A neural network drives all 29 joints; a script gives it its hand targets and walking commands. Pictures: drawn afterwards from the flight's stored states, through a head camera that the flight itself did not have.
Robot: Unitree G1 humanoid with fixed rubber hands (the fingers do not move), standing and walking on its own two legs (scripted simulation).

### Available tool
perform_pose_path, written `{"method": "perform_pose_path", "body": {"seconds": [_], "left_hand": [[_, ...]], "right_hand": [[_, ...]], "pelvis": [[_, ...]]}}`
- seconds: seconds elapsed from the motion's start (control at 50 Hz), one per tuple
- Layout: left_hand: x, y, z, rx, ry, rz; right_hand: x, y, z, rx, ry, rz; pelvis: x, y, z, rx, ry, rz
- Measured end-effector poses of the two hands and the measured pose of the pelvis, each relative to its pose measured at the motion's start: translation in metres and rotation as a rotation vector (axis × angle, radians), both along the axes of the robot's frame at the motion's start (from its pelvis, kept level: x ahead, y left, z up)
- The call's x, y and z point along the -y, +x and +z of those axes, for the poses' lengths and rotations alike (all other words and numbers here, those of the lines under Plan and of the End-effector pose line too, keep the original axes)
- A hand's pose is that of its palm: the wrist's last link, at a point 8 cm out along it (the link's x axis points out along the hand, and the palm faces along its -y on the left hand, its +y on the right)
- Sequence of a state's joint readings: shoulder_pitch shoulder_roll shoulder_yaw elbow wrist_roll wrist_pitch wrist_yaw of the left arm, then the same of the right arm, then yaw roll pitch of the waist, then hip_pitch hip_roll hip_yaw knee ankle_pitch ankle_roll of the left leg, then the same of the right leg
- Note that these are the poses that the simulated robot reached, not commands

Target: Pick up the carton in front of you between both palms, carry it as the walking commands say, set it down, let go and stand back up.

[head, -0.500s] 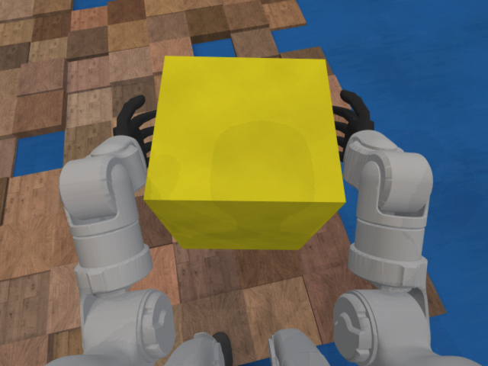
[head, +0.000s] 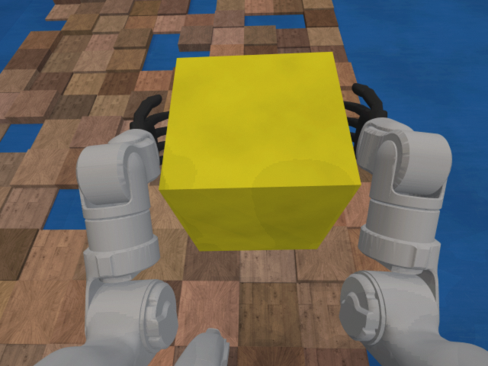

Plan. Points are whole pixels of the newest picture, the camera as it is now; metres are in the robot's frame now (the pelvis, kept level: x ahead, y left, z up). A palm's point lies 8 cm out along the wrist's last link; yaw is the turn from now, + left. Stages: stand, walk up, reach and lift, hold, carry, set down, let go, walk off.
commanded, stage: carry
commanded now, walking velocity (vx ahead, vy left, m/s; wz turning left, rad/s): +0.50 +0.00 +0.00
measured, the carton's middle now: (256, 166) +0.40 +0.04 +0.08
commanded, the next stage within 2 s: none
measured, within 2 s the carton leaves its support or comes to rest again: neither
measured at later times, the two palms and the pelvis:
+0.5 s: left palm (210, 57) +0.70 +0.17 +0.07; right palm (351, 71) +0.67 -0.13 +0.07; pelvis +0.32 +0.06 -0.02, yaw -2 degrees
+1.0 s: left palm out of the picture +0.98 +0.20 +0.07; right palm out of the picture +1.00 -0.10 +0.07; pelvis +0.63 +0.03 -0.04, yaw +0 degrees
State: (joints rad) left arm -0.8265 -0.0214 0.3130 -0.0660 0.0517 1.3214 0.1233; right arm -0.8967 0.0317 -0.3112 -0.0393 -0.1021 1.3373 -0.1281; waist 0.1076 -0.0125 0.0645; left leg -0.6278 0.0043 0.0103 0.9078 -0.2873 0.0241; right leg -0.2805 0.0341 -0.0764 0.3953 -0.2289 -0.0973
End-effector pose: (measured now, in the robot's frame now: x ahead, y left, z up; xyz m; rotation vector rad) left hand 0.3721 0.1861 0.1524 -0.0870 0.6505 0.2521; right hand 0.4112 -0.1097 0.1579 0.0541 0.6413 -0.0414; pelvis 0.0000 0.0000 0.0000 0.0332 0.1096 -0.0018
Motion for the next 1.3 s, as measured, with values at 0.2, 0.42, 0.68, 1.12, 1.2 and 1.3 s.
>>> {"method": "perform_pose_path", "body": {"seconds": [0.2,0.42,0.68,1.12,1.2,1.3], "left_hand": [[-0.012,0.146,-0.013,-0.020,0.027,-0.101],[0.017,0.281,-0.080,-0.206,0.019,-0.248],[0.023,0.447,-0.075,-0.003,0.046,-0.165],[-0.027,0.705,-0.078,-0.041,0.057,-0.133],[-0.034,0.764,-0.078,-0.036,0.037,-0.174],[-0.028,0.827,-0.055,-0.009,-0.002,-0.201]], "right_hand": [[-0.010,0.122,-0.010,-0.011,-0.067,-0.050],[0.018,0.208,-0.083,-0.203,-0.077,-0.185],[0.026,0.402,-0.080,0.005,-0.055,-0.113],[-0.024,0.673,-0.083,-0.030,-0.069,-0.061],[-0.030,0.719,-0.077,-0.028,-0.103,-0.091],[-0.024,0.765,-0.053,-0.006,-0.094,-0.155]], "pelvis": [[-0.029,0.152,-0.031,0.036,-0.062,-0.009],[-0.058,0.271,-0.020,0.014,-0.067,-0.027],[-0.033,0.455,-0.056,0.041,-0.029,-0.005],[-0.059,0.723,-0.058,0.019,-0.037,-0.008],[-0.073,0.764,-0.057,0.023,-0.019,-0.015],[-0.082,0.809,-0.041,0.013,-0.046,-0.016]]}}
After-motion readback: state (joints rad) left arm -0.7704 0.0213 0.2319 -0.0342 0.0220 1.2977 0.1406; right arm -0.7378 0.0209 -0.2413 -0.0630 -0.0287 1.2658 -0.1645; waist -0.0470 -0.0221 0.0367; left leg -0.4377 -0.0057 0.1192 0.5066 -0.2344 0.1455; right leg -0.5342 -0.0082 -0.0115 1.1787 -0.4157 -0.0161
